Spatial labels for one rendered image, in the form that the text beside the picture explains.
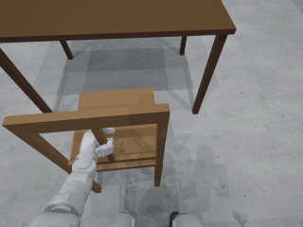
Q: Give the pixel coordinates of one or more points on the left robot upper arm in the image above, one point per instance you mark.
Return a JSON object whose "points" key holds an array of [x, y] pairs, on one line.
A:
{"points": [[56, 219]]}

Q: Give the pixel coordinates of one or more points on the chair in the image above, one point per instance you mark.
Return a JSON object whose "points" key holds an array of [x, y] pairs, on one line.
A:
{"points": [[141, 128]]}

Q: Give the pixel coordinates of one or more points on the left robot forearm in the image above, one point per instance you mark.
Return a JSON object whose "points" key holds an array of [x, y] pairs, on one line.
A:
{"points": [[76, 189]]}

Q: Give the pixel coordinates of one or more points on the robot right hand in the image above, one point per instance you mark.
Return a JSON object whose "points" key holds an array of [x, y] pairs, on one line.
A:
{"points": [[243, 220]]}

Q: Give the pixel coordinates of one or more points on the robot right shin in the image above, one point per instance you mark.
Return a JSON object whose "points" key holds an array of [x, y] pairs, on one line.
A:
{"points": [[181, 213]]}

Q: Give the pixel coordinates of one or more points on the robot right foot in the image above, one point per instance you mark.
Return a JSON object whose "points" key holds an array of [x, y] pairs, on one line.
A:
{"points": [[172, 217]]}

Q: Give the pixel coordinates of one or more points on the table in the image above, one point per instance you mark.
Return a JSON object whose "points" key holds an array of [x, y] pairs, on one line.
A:
{"points": [[26, 21]]}

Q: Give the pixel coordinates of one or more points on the robot left hand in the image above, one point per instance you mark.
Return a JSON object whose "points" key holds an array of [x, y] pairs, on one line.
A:
{"points": [[89, 143]]}

